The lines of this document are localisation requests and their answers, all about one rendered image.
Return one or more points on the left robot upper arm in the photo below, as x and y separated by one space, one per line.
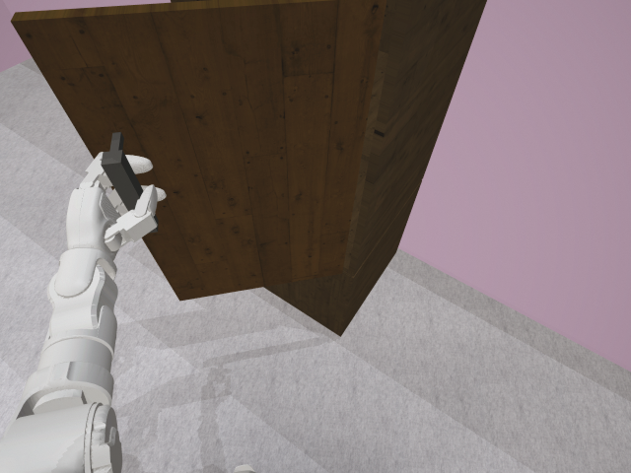
79 439

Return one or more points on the cupboard door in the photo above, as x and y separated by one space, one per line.
253 114

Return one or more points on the handle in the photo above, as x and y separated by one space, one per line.
121 174

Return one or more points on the robot left hand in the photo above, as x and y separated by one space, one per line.
91 213

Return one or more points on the left robot forearm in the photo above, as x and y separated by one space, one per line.
75 361

